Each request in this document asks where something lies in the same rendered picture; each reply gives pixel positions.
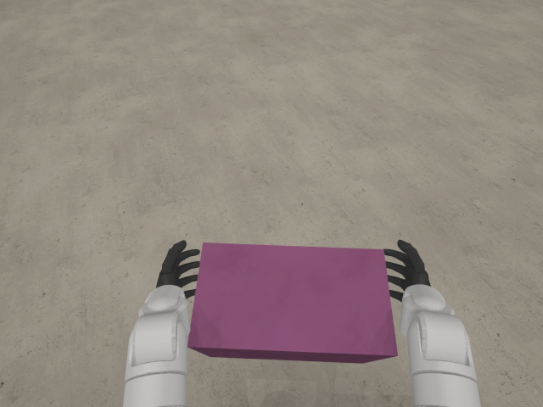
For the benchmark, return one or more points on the right robot hand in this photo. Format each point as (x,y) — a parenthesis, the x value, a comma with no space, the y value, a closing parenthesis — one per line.
(413,271)

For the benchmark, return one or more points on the robot left forearm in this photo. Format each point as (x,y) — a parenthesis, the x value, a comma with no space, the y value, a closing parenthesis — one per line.
(157,357)

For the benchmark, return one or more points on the robot right forearm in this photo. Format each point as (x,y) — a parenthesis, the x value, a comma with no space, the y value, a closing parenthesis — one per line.
(440,356)

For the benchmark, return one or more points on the left robot hand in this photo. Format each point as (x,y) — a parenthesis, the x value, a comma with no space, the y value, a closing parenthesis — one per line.
(171,270)

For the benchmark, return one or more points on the carton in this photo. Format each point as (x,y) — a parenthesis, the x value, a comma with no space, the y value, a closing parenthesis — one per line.
(273,302)

